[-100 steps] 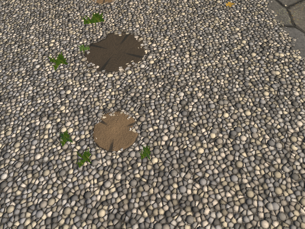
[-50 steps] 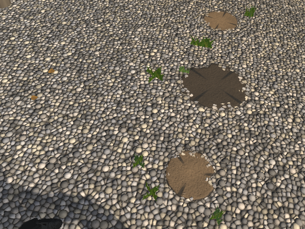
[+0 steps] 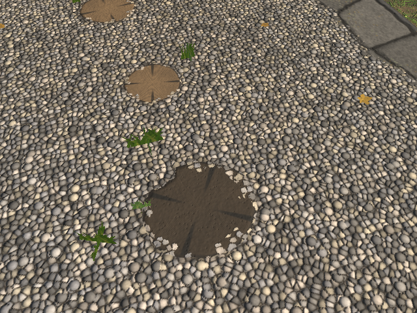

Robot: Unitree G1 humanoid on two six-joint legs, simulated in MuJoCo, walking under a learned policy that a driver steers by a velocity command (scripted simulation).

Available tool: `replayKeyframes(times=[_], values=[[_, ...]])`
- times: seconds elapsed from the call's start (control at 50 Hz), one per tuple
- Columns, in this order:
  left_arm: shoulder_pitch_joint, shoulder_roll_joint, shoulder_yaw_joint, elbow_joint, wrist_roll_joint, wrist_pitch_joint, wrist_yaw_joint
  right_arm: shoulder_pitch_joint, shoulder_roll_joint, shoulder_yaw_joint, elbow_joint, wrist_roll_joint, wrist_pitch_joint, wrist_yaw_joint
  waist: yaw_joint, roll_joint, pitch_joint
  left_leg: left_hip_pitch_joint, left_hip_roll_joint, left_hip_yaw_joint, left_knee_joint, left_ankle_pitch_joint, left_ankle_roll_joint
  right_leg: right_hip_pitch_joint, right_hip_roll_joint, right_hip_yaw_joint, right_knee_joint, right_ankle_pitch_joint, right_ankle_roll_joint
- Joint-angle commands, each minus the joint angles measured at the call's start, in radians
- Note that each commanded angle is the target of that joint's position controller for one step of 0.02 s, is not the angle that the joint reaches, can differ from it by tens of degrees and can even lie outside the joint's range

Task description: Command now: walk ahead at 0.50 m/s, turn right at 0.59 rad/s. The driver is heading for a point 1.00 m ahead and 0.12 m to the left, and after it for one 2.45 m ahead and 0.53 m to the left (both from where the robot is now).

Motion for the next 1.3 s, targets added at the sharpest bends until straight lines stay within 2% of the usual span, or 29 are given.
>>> replayKeyframes(times=[0.02, 0.12, 0.18, 0.2, 0.22, 0.24, 0.26, 0.3, 0.34, 0.44, 0.52, 0.62, 0.68, 0.72, 0.74, 0.76, 0.78, 0.8, 0.82, 0.86, 0.94, 1.04, 1.14, 1.2, 1.22, 1.24, 1.26, 1.28, 1.3], values=[[-0.092, 0.011, -0.008, -0.085, 0.000, -0.020, -0.021, -0.060, -0.171, -0.041, -0.056, 0.009, -0.010, -0.008, 0.004, 0.097, 0.024, 0.007, 0.264, -0.083, -0.115, 0.316, 0.139, 0.010, -0.005, -0.032, -0.140, 0.112, -0.015], [-0.154, 0.038, 0.003, -0.131, 0.001, -0.018, -0.041, -0.022, -0.218, -0.056, -0.018, 0.035, 0.016, -0.009, 0.019, 0.115, 0.024, 0.116, 0.297, -0.007, -0.008, 0.616, 0.105, 0.099, 0.053, -0.109, -0.260, -0.029, -0.087], [0.153, 0.129, 0.060, -0.058, 0.006, -0.009, -0.019, -0.010, -0.211, -0.044, -0.003, 0.041, 0.026, -0.015, 0.203, 0.100, -0.157, -0.022, 0.251, 0.052, 0.406, 0.858, 0.059, 0.607, 0.151, -0.131, -0.369, 0.001, -0.177], [0.299, 0.215, 0.079, -0.027, 0.005, -0.001, 0.004, 0.017, -0.122, -0.009, -0.024, -0.003, 0.019, -0.010, 0.229, -0.082, -0.271, -0.312, 0.187, 0.056, 0.744, 0.264, 0.020, 0.936, -0.071, 0.167, -0.341, 0.082, -0.239], [0.268, 0.264, 0.071, -0.044, 0.007, -0.014, 0.001, 0.118, -0.054, 0.021, -0.043, 0.005, -0.003, 0.007, 0.139, -0.217, -0.439, -0.609, 0.024, -0.107, 1.031, -0.384, -0.013, 1.133, -0.303, 0.691, -0.488, -0.140, -0.411], [0.266, 0.169, 0.049, -0.045, 0.011, -0.026, -0.006, -0.018, -0.172, -0.010, -0.037, 0.049, -0.016, 0.014, 0.217, -0.045, -0.386, -0.686, 0.061, -0.225, 1.097, -0.333, -0.003, 1.057, -0.294, 0.640, -0.563, -0.205, -0.363], [0.216, 0.148, 0.038, -0.031, 0.017, -0.037, -0.008, -0.103, -0.180, -0.013, -0.072, 0.071, -0.022, 0.017, 0.202, -0.043, -0.222, -0.726, 0.094, -0.210, 1.064, -0.240, 0.008, 0.906, -0.260, 0.465, -0.584, -0.130, -0.320], [0.104, 0.083, 0.019, -0.019, 0.021, -0.051, -0.008, -0.103, -0.155, -0.013, -0.054, 0.039, -0.012, 0.005, 0.119, -0.006, -0.096, -0.640, 0.164, -0.212, 0.939, -0.093, -0.003, 0.665, -0.173, 0.253, -0.628, 0.022, -0.265], [0.069, 0.058, 0.015, -0.009, 0.031, -0.072, -0.008, -0.027, -0.128, -0.013, -0.020, 0.040, 0.017, 0.006, 0.072, -0.037, -0.087, -0.542, 0.179, -0.228, 0.911, -0.013, -0.020, 0.564, -0.145, 0.154, -0.698, 0.067, -0.253], [0.090, 0.067, 0.022, 0.052, 0.044, -0.098, 0.009, -0.093, -0.082, -0.011, -0.033, 0.035, 0.040, -0.002, 0.077, -0.006, -0.006, -0.643, 0.148, -0.269, 0.741, 0.186, -0.054, 0.552, -0.119, -0.045, -0.758, 0.213, -0.222], [0.101, 0.086, 0.024, 0.078, 0.037, -0.094, 0.023, -0.195, -0.050, 0.002, -0.061, 0.029, 0.028, 0.021, 0.117, 0.002, 0.028, -0.621, 0.125, -0.204, 0.500, 0.372, -0.040, 0.592, -0.106, -0.150, -0.784, 0.210, -0.181], [0.181, 0.116, 0.037, 0.132, 0.019, -0.059, 0.034, -0.321, -0.032, 0.015, -0.137, 0.028, 0.025, 0.057, 0.164, 0.020, 0.073, -0.708, 0.105, -0.139, 0.359, 0.286, 0.008, 0.791, -0.176, -0.195, -0.721, 0.337, -0.174], [0.159, 0.153, 0.047, 0.131, 0.012, -0.033, 0.048, -0.293, -0.062, 0.000, -0.167, 0.028, 0.031, 0.073, 0.116, -0.027, 0.011, -0.599, 0.034, -0.056, 0.346, 0.135, 0.060, 0.851, -0.186, -0.235, -0.568, 0.742, -0.145], [0.137, 0.176, 0.050, 0.124, 0.010, -0.018, 0.059, -0.121, -0.128, -0.036, -0.142, 0.029, 0.040, 0.066, 0.012, -0.051, -0.101, -0.354, -0.040, -0.024, 0.341, 0.068, 0.113, 0.809, -0.167, -0.254, -0.305, 0.942, -0.116], [0.119, 0.170, 0.044, 0.116, 0.006, -0.021, 0.064, 0.039, -0.185, -0.067, -0.109, 0.030, 0.044, 0.050, -0.081, -0.010, -0.181, -0.085, -0.046, -0.078, 0.261, 0.132, 0.157, 0.659, -0.124, -0.269, -0.062, 0.801, -0.079], [0.210, 0.052, 0.008, 0.076, 0.039, -0.041, 0.053, 0.110, -0.293, -0.093, -0.098, 0.030, 0.049, 0.030, -0.028, 0.228, -0.288, 0.303, 0.202, -0.504, 0.264, 0.132, 0.299, 0.250, 0.011, -0.251, 0.314, 0.056, -0.016], [0.210, 0.027, -0.015, 0.054, 0.033, -0.083, 0.034, 0.097, -0.283, -0.081, -0.126, 0.030, 0.035, 0.035, -0.006, 0.247, -0.435, 0.482, 0.357, -0.995, 0.088, -0.006, 0.449, 0.001, 0.175, -0.022, 0.533, -0.507, 0.003], [0.083, 0.109, 0.007, 0.031, -0.008, -0.112, 0.017, 0.086, -0.209, -0.062, -0.126, 0.021, 0.027, 0.036, -0.058, 0.146, -0.352, 0.436, 0.330, -0.884, 0.036, -0.033, 0.380, -0.101, 0.104, 0.074, 0.547, -0.439, -0.021], [0.034, 0.109, 0.003, 0.007, -0.020, -0.127, 0.013, 0.032, -0.177, -0.053, -0.129, 0.024, 0.022, 0.034, -0.028, 0.093, -0.219, 0.289, 0.292, -0.743, 0.025, 0.013, 0.335, -0.114, 0.060, 0.059, 0.465, -0.348, -0.040], [0.039, 0.110, 0.012, 0.021, 0.023, -0.123, 0.024, -0.085, -0.122, -0.034, -0.154, 0.021, 0.020, 0.029, 0.058, 0.033, -0.093, 0.022, 0.213, -0.562, -0.001, 0.218, 0.288, -0.004, -0.006, 0.042, 0.296, -0.253, -0.025], [0.064, 0.071, 0.006, 0.020, 0.040, -0.081, 0.029, -0.105, -0.143, -0.038, -0.163, 0.016, 0.017, 0.010, 0.100, 0.076, -0.064, -0.175, 0.152, -0.439, -0.048, 0.394, 0.286, 0.091, -0.010, 0.003, 0.136, -0.164, 0.043], [-0.130, 0.027, -0.016, -0.024, 0.031, -0.085, 0.023, -0.040, -0.170, -0.046, -0.135, 0.028, 0.035, -0.013, 0.022, 0.125, -0.047, -0.238, 0.076, -0.375, -0.017, 0.253, 0.205, 0.182, 0.064, -0.019, -0.253, 0.149, 0.071], [-0.172, 0.086, 0.006, -0.041, 0.013, -0.107, 0.002, 0.004, -0.163, -0.046, -0.114, 0.034, 0.049, -0.019, 0.020, 0.157, -0.052, -0.116, 0.140, -0.530, 0.091, 0.133, 0.176, 0.230, 0.087, 0.035, -0.395, 0.104, 0.032], [0.012, 0.134, 0.037, 0.001, 0.021, -0.123, 0.009, -0.028, -0.117, -0.034, -0.130, 0.025, 0.052, -0.017, 0.125, 0.168, -0.124, -0.142, 0.089, -0.530, 0.281, 0.189, 0.119, 0.495, 0.060, 0.028, -0.452, 0.041, -0.044], [0.155, 0.186, 0.051, 0.011, 0.037, -0.125, 0.018, -0.012, -0.054, -0.010, -0.147, 0.011, 0.048, -0.013, 0.177, 0.051, -0.263, -0.252, 0.022, -0.443, 0.557, 0.048, 0.081, 0.745, -0.109, 0.194, -0.445, -0.040, -0.106], [0.230, 0.266, 0.069, 0.048, 0.047, -0.111, 0.013, 0.131, -0.004, 0.007, -0.179, 0.041, 0.039, -0.012, 0.109, -0.294, -0.359, -0.607, -0.106, -0.317, 0.874, -0.365, 0.018, 1.025, -0.325, 0.680, -0.552, -0.273, -0.277], [0.208, 0.171, 0.052, 0.035, 0.022, -0.107, 0.008, 0.119, -0.115, -0.011, -0.149, 0.052, 0.039, -0.016, 0.135, -0.195, -0.291, -0.734, -0.018, -0.337, 1.007, -0.325, 0.002, 0.988, -0.335, 0.761, -0.601, -0.513, -0.270], [0.167, 0.110, 0.035, 0.025, 0.019, -0.100, 0.014, 0.007, -0.170, -0.027, -0.159, 0.043, 0.045, -0.016, 0.164, -0.101, -0.169, -0.759, 0.015, -0.316, 1.037, -0.228, -0.004, 0.876, -0.288, 0.590, -0.611, -0.480, -0.223], [0.121, 0.092, 0.025, 0.023, 0.028, -0.093, 0.016, -0.048, -0.162, -0.029, -0.170, 0.030, 0.050, -0.017, 0.151, -0.036, -0.105, -0.728, 0.047, -0.286, 1.021, -0.157, -0.009, 0.762, -0.243, 0.452, -0.619, -0.337, -0.196]])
